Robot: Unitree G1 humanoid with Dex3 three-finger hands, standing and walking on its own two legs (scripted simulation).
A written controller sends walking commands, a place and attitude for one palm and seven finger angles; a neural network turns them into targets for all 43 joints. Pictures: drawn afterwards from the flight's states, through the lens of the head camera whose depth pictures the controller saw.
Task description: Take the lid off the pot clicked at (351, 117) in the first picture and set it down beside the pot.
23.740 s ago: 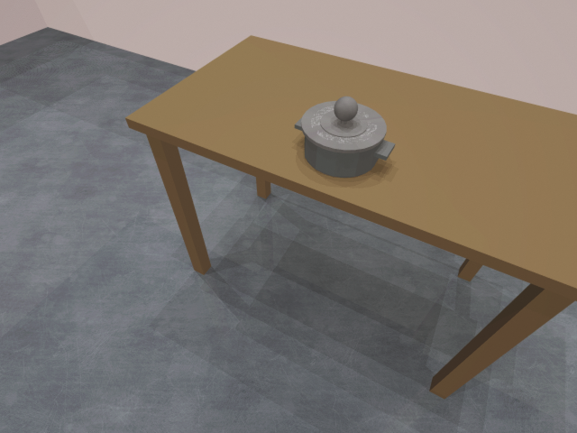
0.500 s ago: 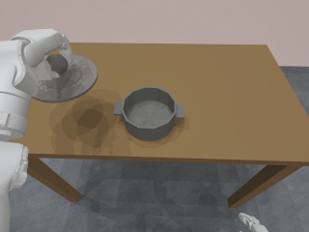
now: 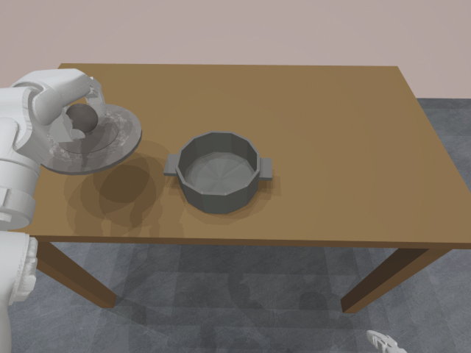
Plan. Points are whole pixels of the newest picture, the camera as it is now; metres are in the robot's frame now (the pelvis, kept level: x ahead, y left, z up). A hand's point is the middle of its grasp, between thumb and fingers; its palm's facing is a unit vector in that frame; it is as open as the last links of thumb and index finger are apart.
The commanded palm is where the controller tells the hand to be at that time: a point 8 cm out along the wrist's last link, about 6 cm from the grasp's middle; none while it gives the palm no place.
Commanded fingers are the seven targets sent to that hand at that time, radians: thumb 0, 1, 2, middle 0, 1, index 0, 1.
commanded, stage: lower the lid onto the table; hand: left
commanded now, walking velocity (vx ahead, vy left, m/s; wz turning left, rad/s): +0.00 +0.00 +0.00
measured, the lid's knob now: (82, 118) +0.47 +0.27 +0.14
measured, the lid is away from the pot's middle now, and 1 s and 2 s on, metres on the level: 0.23 0.23 0.24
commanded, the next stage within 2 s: open the fingers wide in 1.84 s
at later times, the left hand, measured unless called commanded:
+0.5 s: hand (70, 141) +0.43 +0.28 +0.13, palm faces -0.37 -0.02 -0.93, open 8.2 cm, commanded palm +0.44 +0.27 +0.20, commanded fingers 0.00 0.55 1.13 -0.98 -0.99 -0.82 -0.94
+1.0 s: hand (84, 151) +0.44 +0.27 +0.09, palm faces -0.42 -0.03 -0.91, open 8.2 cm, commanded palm +0.45 +0.27 +0.16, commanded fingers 0.00 0.55 1.13 -0.98 -0.99 -0.82 -0.94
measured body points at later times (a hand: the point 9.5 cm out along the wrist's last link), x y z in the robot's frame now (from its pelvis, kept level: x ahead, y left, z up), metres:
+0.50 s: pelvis +0.00 +0.01 +0.00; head +0.05 +0.00 +0.45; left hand +0.45 +0.28 +0.18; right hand +0.11 -0.26 -0.12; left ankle +0.02 +0.08 -0.74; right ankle -0.01 -0.14 -0.74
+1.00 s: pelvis +0.01 +0.01 +0.00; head +0.06 +0.01 +0.44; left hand +0.46 +0.27 +0.14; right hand +0.08 -0.26 -0.13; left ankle +0.02 +0.08 -0.74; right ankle -0.01 -0.14 -0.74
